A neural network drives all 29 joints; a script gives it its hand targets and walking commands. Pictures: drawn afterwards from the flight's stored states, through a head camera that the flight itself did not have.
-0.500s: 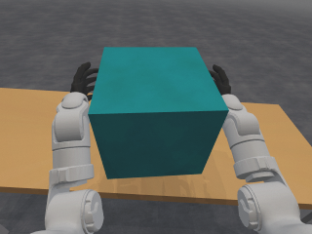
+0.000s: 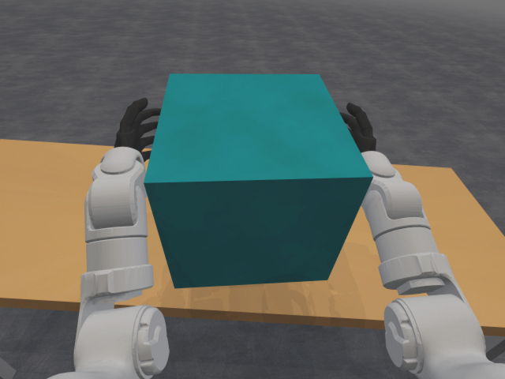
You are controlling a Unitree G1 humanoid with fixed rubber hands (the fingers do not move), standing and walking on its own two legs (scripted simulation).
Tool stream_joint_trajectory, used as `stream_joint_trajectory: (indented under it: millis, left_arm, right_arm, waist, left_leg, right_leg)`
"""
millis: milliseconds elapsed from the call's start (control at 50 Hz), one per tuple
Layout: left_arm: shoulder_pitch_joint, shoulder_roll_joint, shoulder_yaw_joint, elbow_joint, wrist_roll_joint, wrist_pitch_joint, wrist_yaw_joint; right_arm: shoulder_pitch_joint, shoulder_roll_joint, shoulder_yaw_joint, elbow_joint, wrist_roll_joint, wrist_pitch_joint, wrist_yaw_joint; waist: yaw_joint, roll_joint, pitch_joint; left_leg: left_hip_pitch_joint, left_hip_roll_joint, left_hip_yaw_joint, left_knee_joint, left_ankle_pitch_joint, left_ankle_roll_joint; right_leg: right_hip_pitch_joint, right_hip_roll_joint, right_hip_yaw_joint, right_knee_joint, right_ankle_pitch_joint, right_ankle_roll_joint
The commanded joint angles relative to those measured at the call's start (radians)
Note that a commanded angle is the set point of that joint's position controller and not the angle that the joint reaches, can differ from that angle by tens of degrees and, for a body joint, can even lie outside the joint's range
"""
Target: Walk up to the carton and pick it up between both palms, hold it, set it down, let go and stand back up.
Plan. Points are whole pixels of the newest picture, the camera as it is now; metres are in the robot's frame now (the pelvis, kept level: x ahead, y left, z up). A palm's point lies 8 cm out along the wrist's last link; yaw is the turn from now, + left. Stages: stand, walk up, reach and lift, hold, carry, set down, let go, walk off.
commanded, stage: hold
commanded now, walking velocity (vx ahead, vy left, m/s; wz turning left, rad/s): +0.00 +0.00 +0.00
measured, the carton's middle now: (249, 177) +0.38 +0.00 +0.17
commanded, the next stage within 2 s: none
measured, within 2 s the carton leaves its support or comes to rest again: neither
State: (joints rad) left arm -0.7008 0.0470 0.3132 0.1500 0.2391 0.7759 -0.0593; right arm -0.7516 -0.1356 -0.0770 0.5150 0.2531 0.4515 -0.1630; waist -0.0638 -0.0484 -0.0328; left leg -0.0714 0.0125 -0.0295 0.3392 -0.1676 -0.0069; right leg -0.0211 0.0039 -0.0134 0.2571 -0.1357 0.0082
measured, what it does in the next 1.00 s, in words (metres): stands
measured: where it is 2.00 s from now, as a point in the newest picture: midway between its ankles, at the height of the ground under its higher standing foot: outside the picture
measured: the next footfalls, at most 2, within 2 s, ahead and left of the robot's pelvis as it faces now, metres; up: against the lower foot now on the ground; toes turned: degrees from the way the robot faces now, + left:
none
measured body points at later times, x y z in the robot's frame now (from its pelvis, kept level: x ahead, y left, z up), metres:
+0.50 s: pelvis +0.01 +0.00 +0.00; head -0.05 +0.02 +0.45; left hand +0.38 +0.18 +0.23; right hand +0.39 -0.16 +0.22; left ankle +0.02 +0.12 -0.75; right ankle +0.01 -0.13 -0.75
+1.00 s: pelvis +0.00 +0.00 +0.00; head -0.05 +0.02 +0.45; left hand +0.39 +0.18 +0.23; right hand +0.39 -0.16 +0.22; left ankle +0.02 +0.12 -0.75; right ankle +0.01 -0.13 -0.75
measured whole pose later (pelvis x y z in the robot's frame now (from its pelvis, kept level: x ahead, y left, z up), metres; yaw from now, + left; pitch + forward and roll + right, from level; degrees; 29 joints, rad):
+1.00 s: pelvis +0.00 +0.00 +0.00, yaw +1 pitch -5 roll -1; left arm -0.73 0.06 0.32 0.20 0.24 0.76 -0.06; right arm -0.78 -0.14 -0.08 0.56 0.23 0.44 -0.15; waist -0.06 -0.05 -0.04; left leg -0.08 0.01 -0.03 0.33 -0.16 -0.01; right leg -0.03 0.01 -0.02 0.26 -0.14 0.01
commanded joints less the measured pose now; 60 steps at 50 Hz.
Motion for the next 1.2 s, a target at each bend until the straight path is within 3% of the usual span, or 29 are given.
stream_joint_trajectory:
  millis: [0, 40, 80, 140, 180, 260, 340, 360, 420, 480, 540, 560, 620, 660, 680, 740, 760, 800, 920, 1000, 1040, 1080, 1120, 1180]
  left_arm:
    - [-0.611, -0.531, -0.462, -0.062, -0.149, -0.069, -0.120]
    - [-0.615, -0.522, -0.429, -0.020, -0.136, -0.069, -0.125]
    - [-0.598, -0.520, -0.431, -0.042, -0.138, -0.067, -0.129]
    - [-0.588, -0.505, -0.422, -0.031, -0.139, -0.073, -0.132]
    - [-0.602, -0.510, -0.442, -0.088, -0.149, -0.082, -0.130]
    - [-0.582, -0.500, -0.435, -0.090, -0.143, -0.078, -0.133]
    - [-0.577, -0.509, -0.454, -0.073, -0.142, -0.071, -0.138]
    - [-0.541, -0.516, -0.457, -0.112, -0.147, -0.068, -0.141]
    - [-0.552, -0.499, -0.459, -0.109, -0.147, -0.066, -0.146]
    - [-0.575, -0.501, -0.459, -0.103, -0.138, -0.062, -0.146]
    - [-0.563, -0.503, -0.457, -0.121, -0.137, -0.058, -0.141]
    - [-0.539, -0.494, -0.450, -0.107, -0.134, -0.057, -0.143]
    - [-0.575, -0.518, -0.477, -0.139, -0.158, -0.063, -0.136]
    - [-0.585, -0.513, -0.461, -0.118, -0.144, -0.065, -0.129]
    - [-0.582, -0.530, -0.477, -0.142, -0.158, -0.067, -0.123]
    - [-0.610, -0.512, -0.445, -0.060, -0.133, -0.063, -0.124]
    - [-0.608, -0.514, -0.447, -0.080, -0.134, -0.062, -0.123]
    - [-0.615, -0.518, -0.434, -0.011, -0.126, -0.061, -0.126]
    - [-0.629, -0.534, -0.455, -0.035, -0.162, -0.082, -0.124]
    - [-0.600, -0.520, -0.438, -0.042, -0.153, -0.083, -0.128]
    - [-0.590, -0.521, -0.445, -0.058, -0.149, -0.078, -0.128]
    - [-0.581, -0.515, -0.462, -0.093, -0.156, -0.079, -0.133]
    - [-0.569, -0.510, -0.456, -0.112, -0.153, -0.077, -0.130]
    - [-0.562, -0.500, -0.474, -0.123, -0.155, -0.071, -0.130]
  right_arm:
    - [-0.770, 0.552, 0.349, -0.224, 0.086, -0.042, 0.134]
    - [-0.762, 0.550, 0.337, -0.177, 0.074, -0.038, 0.135]
    - [-0.754, 0.554, 0.352, -0.210, 0.088, -0.044, 0.130]
    - [-0.783, 0.574, 0.372, -0.241, 0.092, -0.049, 0.115]
    - [-0.759, 0.577, 0.383, -0.260, 0.108, -0.052, 0.108]
    - [-0.764, 0.586, 0.404, -0.289, 0.123, -0.050, 0.100]
    - [-0.764, 0.556, 0.377, -0.263, 0.108, -0.044, 0.092]
    - [-0.728, 0.570, 0.398, -0.305, 0.120, -0.041, 0.091]
    - [-0.710, 0.555, 0.383, -0.289, 0.112, -0.027, 0.087]
    - [-0.734, 0.546, 0.365, -0.262, 0.104, -0.025, 0.095]
    - [-0.697, 0.542, 0.372, -0.258, 0.115, -0.019, 0.102]
    - [-0.711, 0.542, 0.382, -0.283, 0.119, -0.023, 0.103]
    - [-0.727, 0.547, 0.378, -0.312, 0.127, -0.033, 0.108]
    - [-0.745, 0.553, 0.375, -0.298, 0.116, -0.035, 0.115]
    - [-0.728, 0.551, 0.380, -0.292, 0.117, -0.038, 0.117]
    - [-0.759, 0.538, 0.347, -0.229, 0.087, -0.030, 0.127]
    - [-0.754, 0.555, 0.356, -0.238, 0.091, -0.035, 0.128]
    - [-0.793, 0.541, 0.339, -0.198, 0.075, -0.039, 0.136]
    - [-0.795, 0.580, 0.357, -0.225, 0.086, -0.055, 0.121]
    - [-0.781, 0.592, 0.384, -0.250, 0.102, -0.055, 0.111]
    - [-0.765, 0.575, 0.378, -0.249, 0.110, -0.051, 0.106]
    - [-0.743, 0.569, 0.383, -0.267, 0.116, -0.047, 0.099]
    - [-0.744, 0.576, 0.402, -0.293, 0.129, -0.045, 0.096]
    - [-0.733, 0.568, 0.396, -0.299, 0.125, -0.042, 0.090]
  waist:
    - [-0.014, 0.076, -0.340]
    - [-0.008, 0.065, -0.300]
    - [-0.008, 0.075, -0.339]
    - [0.001, 0.039, -0.373]
    - [-0.007, 0.065, -0.409]
    - [0.006, 0.063, -0.391]
    - [-0.023, 0.078, -0.328]
    - [-0.016, 0.063, -0.364]
    - [-0.035, 0.056, -0.339]
    - [-0.019, 0.084, -0.298]
    - [-0.021, 0.094, -0.315]
    - [-0.008, 0.071, -0.327]
    - [-0.016, 0.092, -0.387]
    - [0.000, 0.085, -0.358]
    - [-0.011, 0.097, -0.383]
    - [-0.003, 0.082, -0.290]
    - [0.001, 0.079, -0.327]
    - [0.001, 0.078, -0.282]
    - [-0.018, 0.055, -0.380]
    - [-0.007, 0.044, -0.407]
    - [-0.009, 0.077, -0.390]
    - [-0.021, 0.068, -0.403]
    - [-0.001, 0.064, -0.399]
    - [-0.021, 0.085, -0.373]
  left_leg:
    - [0.053, -0.049, 0.050, -0.048, 0.141, -0.028]
    - [0.045, -0.053, 0.060, -0.062, 0.099, -0.018]
    - [0.060, -0.059, 0.062, -0.047, 0.145, -0.017]
    - [0.067, -0.063, 0.059, -0.035, 0.188, -0.011]
    - [0.085, -0.067, 0.061, -0.023, 0.222, -0.020]
    - [0.087, -0.069, 0.056, -0.016, 0.244, -0.018]
    - [0.085, -0.064, 0.053, -0.022, 0.217, -0.026]
    - [0.095, -0.064, 0.050, -0.015, 0.262, -0.023]
    - [0.088, -0.061, 0.046, -0.023, 0.238, -0.026]
    - [0.069, -0.057, 0.047, -0.038, 0.193, -0.025]
    - [0.090, -0.051, 0.050, -0.032, 0.243, -0.036]
    - [0.085, -0.055, 0.048, -0.034, 0.234, -0.027]
    - [0.093, -0.052, 0.047, -0.025, 0.250, -0.036]
    - [0.079, -0.049, 0.052, -0.034, 0.212, -0.034]
    - [0.086, -0.051, 0.044, -0.029, 0.231, -0.034]
    - [0.048, -0.050, 0.053, -0.059, 0.110, -0.026]
    - [0.052, -0.050, 0.054, -0.055, 0.127, -0.024]
    - [0.032, -0.047, 0.056, -0.071, 0.070, -0.022]
    - [0.068, -0.059, 0.053, -0.035, 0.167, -0.016]
    - [0.080, -0.064, 0.058, -0.024, 0.205, -0.015]
    - [0.082, -0.065, 0.053, -0.022, 0.214, -0.023]
    - [0.103, -0.065, 0.054, -0.013, 0.249, -0.024]
    - [0.093, -0.063, 0.049, -0.013, 0.264, -0.025]
    - [0.090, -0.069, 0.051, -0.007, 0.275, -0.032]
  right_leg:
    - [0.075, 0.059, -0.031, -0.018, 0.081, -0.001]
    - [0.058, 0.054, -0.030, -0.034, 0.046, 0.004]
    - [0.080, 0.050, -0.027, -0.020, 0.107, 0.008]
    - [0.115, 0.053, -0.027, -0.012, 0.169, 0.019]
    - [0.129, 0.051, -0.028, -0.001, 0.218, 0.022]
    - [0.125, 0.049, -0.025, 0.005, 0.254, 0.028]
    - [0.094, 0.050, -0.033, -0.009, 0.225, 0.021]
    - [0.125, 0.052, -0.029, 0.001, 0.270, 0.023]
    - [0.120, 0.052, -0.031, -0.002, 0.251, 0.023]
    - [0.084, 0.052, -0.030, -0.015, 0.162, 0.015]
    - [0.102, 0.058, -0.033, -0.008, 0.188, 0.008]
    - [0.111, 0.057, -0.029, -0.012, 0.181, 0.010]
    - [0.112, 0.060, -0.033, -0.005, 0.189, 0.007]
    - [0.097, 0.060, -0.034, -0.009, 0.145, 0.006]
    - [0.098, 0.059, -0.033, -0.006, 0.160, 0.003]
    - [0.051, 0.057, -0.034, -0.025, 0.041, -0.001]
    - [0.066, 0.056, -0.034, -0.017, 0.065, 0.001]
    - [0.041, 0.058, -0.036, -0.031, 0.004, -0.005]
    - [0.089, 0.051, -0.029, -0.014, 0.133, 0.012]
    - [0.117, 0.054, -0.031, -0.013, 0.182, 0.019]
    - [0.112, 0.051, -0.027, -0.006, 0.208, 0.021]
    - [0.122, 0.054, -0.029, -0.006, 0.241, 0.024]
    - [0.137, 0.056, -0.026, 0.004, 0.251, 0.023]
    - [0.124, 0.051, -0.029, 0.008, 0.291, 0.025]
